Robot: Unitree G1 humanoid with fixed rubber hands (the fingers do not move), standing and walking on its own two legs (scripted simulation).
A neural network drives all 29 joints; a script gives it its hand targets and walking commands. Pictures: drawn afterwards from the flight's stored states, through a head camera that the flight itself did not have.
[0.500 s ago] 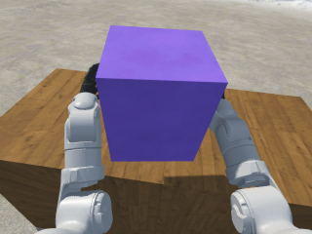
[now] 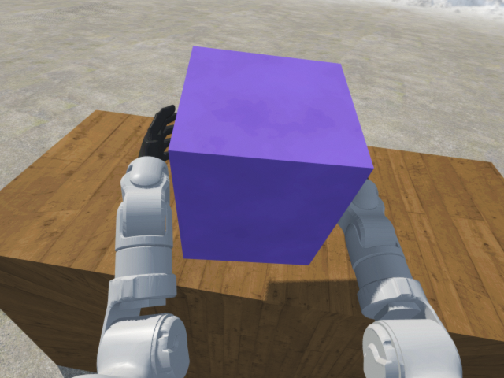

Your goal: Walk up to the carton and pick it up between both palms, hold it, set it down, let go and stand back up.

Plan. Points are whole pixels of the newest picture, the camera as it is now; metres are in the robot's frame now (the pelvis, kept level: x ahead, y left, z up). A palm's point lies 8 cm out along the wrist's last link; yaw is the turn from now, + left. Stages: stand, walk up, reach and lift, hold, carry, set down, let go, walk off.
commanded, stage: set down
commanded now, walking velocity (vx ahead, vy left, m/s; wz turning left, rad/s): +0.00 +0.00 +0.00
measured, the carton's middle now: (257, 167) +0.37 +0.00 +0.19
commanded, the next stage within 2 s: none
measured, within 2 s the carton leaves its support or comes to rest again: rests again in 1.92 s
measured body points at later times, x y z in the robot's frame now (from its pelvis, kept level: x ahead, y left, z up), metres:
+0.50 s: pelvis +0.02 +0.00 +0.00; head +0.01 +0.04 +0.45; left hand +0.41 +0.14 +0.14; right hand +0.39 -0.17 +0.14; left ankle +0.02 +0.12 -0.75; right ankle +0.01 -0.10 -0.75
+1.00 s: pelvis +0.01 +0.01 +0.00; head +0.02 +0.04 +0.45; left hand +0.41 +0.13 +0.11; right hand +0.38 -0.18 +0.11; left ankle +0.02 +0.12 -0.75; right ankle +0.01 -0.10 -0.75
